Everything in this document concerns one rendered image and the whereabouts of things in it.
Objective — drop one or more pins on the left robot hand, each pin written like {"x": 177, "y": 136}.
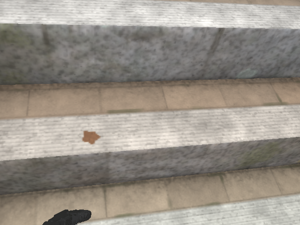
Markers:
{"x": 72, "y": 217}

